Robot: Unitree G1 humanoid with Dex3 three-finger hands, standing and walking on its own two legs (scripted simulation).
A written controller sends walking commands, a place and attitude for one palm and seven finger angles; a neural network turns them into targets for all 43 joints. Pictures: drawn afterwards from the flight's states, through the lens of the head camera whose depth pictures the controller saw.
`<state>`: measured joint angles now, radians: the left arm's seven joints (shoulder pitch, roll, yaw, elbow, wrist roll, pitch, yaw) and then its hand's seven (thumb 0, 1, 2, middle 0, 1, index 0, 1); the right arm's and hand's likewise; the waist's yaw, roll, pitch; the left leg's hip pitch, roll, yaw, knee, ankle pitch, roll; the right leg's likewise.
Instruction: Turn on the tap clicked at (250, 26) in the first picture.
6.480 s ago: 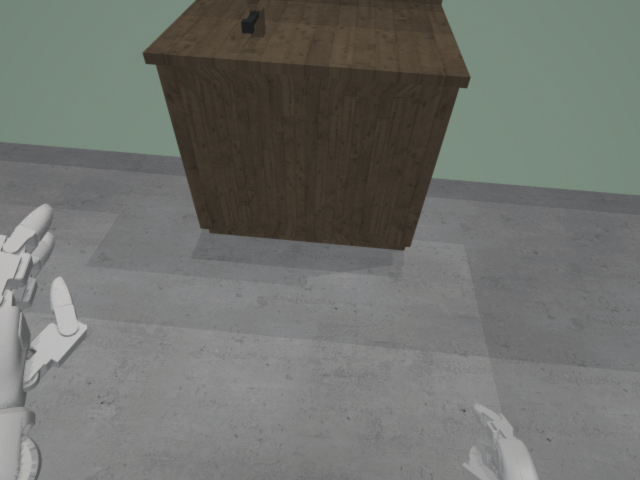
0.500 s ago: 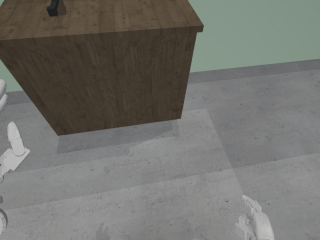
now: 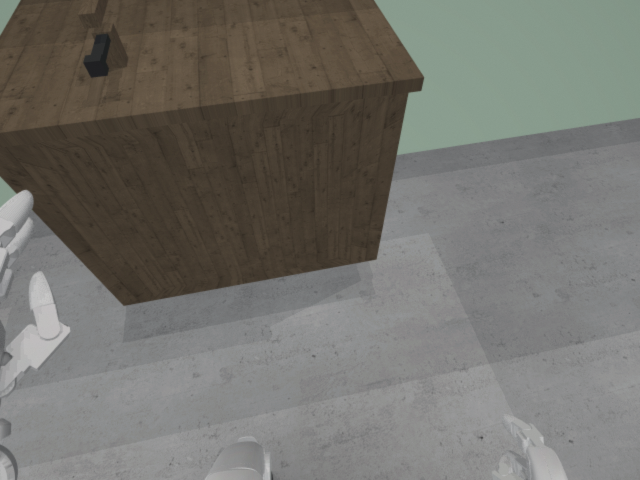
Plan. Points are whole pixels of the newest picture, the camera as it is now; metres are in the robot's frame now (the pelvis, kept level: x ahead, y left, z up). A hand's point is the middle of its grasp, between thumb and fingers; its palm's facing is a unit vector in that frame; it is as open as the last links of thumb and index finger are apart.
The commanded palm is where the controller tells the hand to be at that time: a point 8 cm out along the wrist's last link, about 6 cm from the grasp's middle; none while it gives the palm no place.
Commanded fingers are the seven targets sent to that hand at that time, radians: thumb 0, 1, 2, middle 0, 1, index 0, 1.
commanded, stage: take the last steps up to it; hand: left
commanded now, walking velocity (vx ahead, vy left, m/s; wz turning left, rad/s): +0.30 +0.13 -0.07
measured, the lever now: (96, 65) +0.73 +0.45 +0.10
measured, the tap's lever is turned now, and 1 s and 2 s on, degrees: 0 0 0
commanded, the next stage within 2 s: come to a stop and stand still in 1.16 s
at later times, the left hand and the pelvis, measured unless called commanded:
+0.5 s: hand (64, 213) +0.33 +0.28 +0.18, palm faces +0.40 -0.77 -0.50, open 7.4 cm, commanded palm +0.28 +0.32 +0.17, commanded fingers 0.00 0.90 0.90 -0.20 -0.30 -0.20 -0.30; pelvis +0.11 +0.05 -0.02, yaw -2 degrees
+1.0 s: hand (83, 140) +0.44 +0.31 +0.17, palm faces +0.35 -0.84 -0.42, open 7.4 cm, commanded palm +0.38 +0.35 +0.17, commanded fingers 0.00 0.90 0.90 -0.20 -0.30 -0.20 -0.30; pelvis +0.20 +0.09 -0.01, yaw -4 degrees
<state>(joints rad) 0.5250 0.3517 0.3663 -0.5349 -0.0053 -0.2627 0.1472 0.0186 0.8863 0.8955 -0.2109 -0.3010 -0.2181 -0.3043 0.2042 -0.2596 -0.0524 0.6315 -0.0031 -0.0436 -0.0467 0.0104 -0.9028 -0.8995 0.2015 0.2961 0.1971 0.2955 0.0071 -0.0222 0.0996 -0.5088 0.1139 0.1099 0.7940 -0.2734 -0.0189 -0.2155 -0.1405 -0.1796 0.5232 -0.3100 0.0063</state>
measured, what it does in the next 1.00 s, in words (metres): walks ahead: left foot, then right foot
